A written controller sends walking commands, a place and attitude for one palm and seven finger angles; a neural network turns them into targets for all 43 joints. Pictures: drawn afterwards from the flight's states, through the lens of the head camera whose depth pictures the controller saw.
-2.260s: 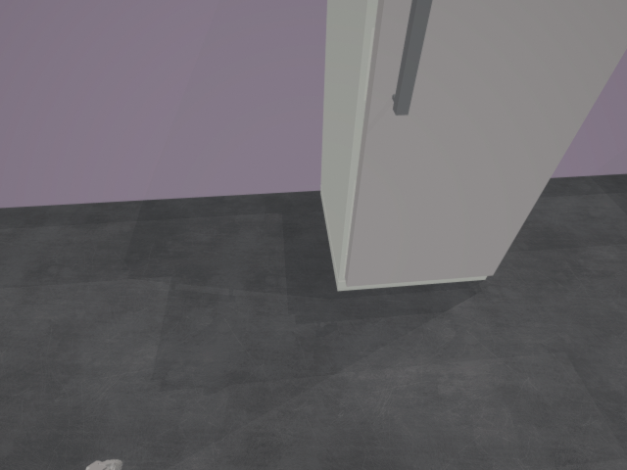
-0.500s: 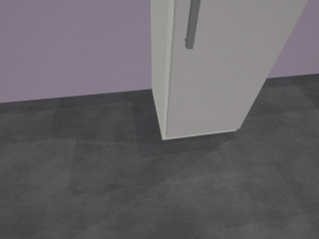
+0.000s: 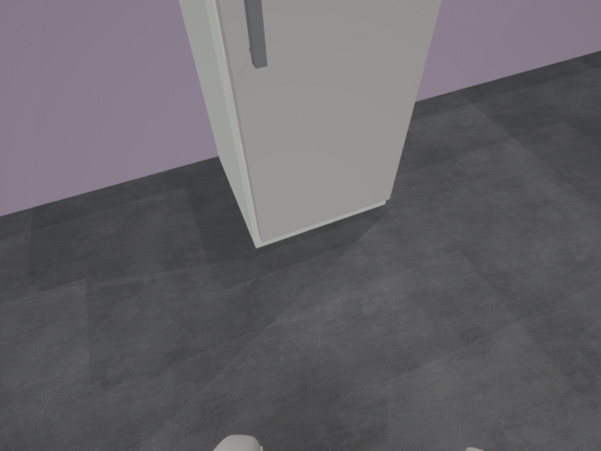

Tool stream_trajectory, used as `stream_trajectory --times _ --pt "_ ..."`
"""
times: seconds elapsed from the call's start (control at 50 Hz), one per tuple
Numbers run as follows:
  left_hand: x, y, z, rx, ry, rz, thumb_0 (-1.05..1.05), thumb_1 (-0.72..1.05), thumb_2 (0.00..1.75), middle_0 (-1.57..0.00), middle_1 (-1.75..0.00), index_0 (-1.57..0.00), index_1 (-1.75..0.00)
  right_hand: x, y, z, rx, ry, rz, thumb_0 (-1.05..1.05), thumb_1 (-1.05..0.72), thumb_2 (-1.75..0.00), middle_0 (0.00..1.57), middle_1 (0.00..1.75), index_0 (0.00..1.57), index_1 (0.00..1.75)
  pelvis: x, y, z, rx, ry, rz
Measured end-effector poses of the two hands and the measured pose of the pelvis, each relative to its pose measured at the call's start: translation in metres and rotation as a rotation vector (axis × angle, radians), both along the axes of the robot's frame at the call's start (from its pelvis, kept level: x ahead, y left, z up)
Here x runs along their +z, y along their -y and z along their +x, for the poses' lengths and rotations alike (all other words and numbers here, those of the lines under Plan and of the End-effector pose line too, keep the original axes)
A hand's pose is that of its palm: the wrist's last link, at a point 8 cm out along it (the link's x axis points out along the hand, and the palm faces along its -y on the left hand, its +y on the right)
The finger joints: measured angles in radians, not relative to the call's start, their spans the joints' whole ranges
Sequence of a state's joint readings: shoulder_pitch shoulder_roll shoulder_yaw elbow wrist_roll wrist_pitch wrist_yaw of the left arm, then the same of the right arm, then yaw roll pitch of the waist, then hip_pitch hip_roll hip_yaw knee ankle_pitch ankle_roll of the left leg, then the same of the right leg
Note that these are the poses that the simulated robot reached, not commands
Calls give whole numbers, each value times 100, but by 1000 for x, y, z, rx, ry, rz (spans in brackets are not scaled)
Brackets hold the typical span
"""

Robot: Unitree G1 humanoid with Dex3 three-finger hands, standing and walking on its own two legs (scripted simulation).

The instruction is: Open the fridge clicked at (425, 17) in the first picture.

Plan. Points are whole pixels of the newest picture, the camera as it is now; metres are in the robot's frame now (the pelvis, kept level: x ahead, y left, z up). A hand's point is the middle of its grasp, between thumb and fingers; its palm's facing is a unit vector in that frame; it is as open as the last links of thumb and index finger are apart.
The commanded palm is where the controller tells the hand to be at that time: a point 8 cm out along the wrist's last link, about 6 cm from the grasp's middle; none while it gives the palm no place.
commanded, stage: walk to a spot facing it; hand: left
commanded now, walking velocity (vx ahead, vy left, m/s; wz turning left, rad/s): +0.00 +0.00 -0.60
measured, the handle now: out of the picture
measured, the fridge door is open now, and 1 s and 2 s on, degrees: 0 0 0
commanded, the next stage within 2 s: turn to face it in 1.76 s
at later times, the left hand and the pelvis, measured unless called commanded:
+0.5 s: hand out of the picture +0.13 +0.21 -0.16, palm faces -0.30 -0.92 -0.24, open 7.4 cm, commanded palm none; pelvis -0.03 +0.03 -0.01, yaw -20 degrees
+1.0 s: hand (227, 407) +0.20 +0.15 -0.18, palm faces -0.57 -0.81 -0.17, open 7.4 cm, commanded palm none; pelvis +0.02 +0.03 +0.00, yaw -38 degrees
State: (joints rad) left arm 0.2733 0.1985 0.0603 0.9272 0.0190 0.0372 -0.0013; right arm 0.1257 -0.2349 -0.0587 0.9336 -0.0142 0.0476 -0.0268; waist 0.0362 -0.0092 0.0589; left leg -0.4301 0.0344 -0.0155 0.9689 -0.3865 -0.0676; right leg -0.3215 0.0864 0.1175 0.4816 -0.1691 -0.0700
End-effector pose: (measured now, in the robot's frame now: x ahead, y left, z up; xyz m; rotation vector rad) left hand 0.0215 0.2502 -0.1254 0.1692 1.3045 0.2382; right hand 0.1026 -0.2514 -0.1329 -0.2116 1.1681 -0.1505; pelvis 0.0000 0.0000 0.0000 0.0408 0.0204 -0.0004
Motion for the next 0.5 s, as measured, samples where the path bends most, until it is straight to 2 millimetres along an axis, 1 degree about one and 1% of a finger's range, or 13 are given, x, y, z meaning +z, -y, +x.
stream_trajectory --times 0.1,0.16,0.18,0.22,0.3,0.36,0.4,0.44,0.5 --pt "-3 -21 13 -54 18 6 0 90 90 -20 -30 -20 -30 10 -6 -7 -46 52 -26 1 -91 -90 20 30 20 29 -1 -14 -8 -61 -10 -9" --pt "-9 -38 24 -94 31 3 0 90 90 -20 -30 -20 -30 15 -14 -18 -78 86 -48 1 -91 -90 20 30 20 29 -4 -27 -14 -97 -16 -22" --pt "-13 -43 29 -108 39 0 0 90 90 -20 -30 -20 -30 15 -17 -24 -87 100 -60 1 -91 -90 20 30 20 29 -8 -33 -15 -106 -20 -35" --pt "-16 -52 40 -136 50 -5 0 90 90 -20 -30 -20 -30 18 -22 -41 -111 93 -73 1 -91 -90 20 30 20 29 -8 -38 -20 -128 -11 -31" --pt "-11 -58 61 -195 75 -14 0 91 90 -20 -30 -20 -30 23 -30 -78 -162 38 -78 1 -91 -90 20 30 20 29 -2 -43 -22 -183 3 -43" --pt "-7 -54 75 -244 77 -20 0 91 90 -19 -30 -20 -30 21 -34 -101 -213 9 -69 1 -91 -90 20 30 20 30 0 -44 -23 -228 7 -56" --pt "-7 -46 84 -286 70 -23 0 91 90 -19 -30 -20 -30 18 -35 -118 -253 -5 -57 1 -91 -90 20 30 20 30 0 -43 -24 -260 9 -61" --pt "-7 -34 95 -336 66 -27 0 91 90 -19 -30 -19 -30 13 -34 -135 -299 -22 -41 1 -91 -90 20 30 20 30 -1 -40 -25 -294 11 -64" --pt "-7 -9 115 -420 75 -26 0 91 90 -19 -30 -19 -30 1 -29 -165 -375 -54 -16 1 -91 -90 20 30 20 30 -6 -32 -28 -347 10 -63"
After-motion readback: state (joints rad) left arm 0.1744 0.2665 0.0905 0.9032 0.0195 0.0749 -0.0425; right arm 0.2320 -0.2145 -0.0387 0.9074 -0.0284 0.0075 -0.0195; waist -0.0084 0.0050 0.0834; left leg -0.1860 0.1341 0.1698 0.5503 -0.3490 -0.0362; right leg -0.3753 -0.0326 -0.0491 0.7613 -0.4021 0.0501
